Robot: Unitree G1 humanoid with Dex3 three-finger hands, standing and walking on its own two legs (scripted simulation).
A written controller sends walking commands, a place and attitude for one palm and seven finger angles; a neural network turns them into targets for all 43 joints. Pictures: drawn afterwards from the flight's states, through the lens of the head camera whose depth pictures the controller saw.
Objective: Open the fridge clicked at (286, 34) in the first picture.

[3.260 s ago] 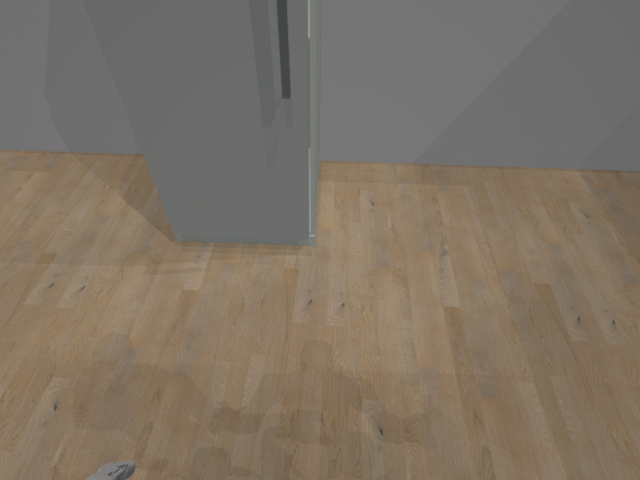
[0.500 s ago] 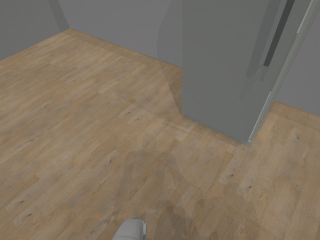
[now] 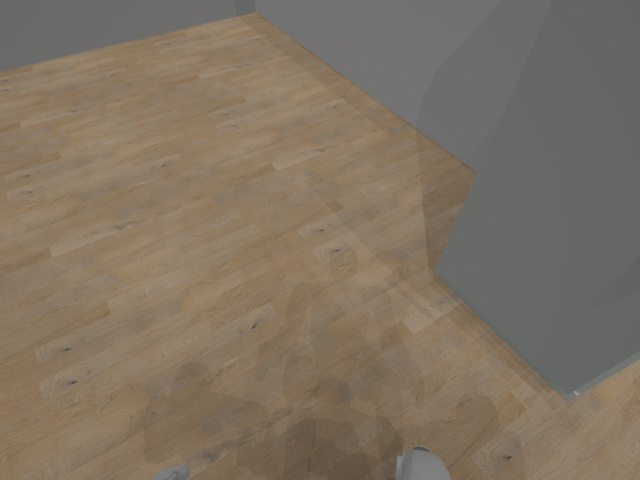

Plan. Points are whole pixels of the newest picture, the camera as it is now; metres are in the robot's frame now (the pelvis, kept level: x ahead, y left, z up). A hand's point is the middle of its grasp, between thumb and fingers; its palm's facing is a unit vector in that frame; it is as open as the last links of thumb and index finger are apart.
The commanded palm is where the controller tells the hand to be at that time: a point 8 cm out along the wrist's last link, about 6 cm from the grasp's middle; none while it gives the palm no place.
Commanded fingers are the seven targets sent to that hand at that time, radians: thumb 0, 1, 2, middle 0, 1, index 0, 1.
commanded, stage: walk to a spot facing it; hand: right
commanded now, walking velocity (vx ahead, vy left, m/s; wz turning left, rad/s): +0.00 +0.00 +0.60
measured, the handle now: out of the picture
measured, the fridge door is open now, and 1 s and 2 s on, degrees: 0 0 0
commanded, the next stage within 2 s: none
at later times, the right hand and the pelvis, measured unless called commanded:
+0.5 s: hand (490, 423) +0.25 -0.24 -0.16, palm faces -0.26 +0.94 -0.22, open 7.4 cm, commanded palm none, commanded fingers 0.00 -0.90 -0.90 0.20 0.30 0.20 0.30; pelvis +0.11 -0.06 +0.00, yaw +20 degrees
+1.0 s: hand (413, 348) +0.36 -0.13 -0.16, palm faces -0.58 +0.78 -0.22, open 7.4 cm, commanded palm none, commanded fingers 0.00 -0.90 -0.90 0.20 0.30 0.20 0.30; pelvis +0.14 -0.05 +0.00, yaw +38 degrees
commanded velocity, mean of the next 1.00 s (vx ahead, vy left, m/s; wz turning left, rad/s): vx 0.00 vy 0.00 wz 0.60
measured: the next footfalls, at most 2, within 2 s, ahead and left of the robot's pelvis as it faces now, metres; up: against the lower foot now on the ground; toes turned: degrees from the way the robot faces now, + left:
right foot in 0.18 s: +0.19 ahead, -0.17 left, +0.00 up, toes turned +0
left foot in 0.62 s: +0.14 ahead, +0.09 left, +0.00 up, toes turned +32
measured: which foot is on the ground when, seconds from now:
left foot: down 0.00-0.18, up 0.20-0.60, down 0.62-1.00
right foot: up 0.00-0.16, down 0.18-0.62, up 0.64-1.00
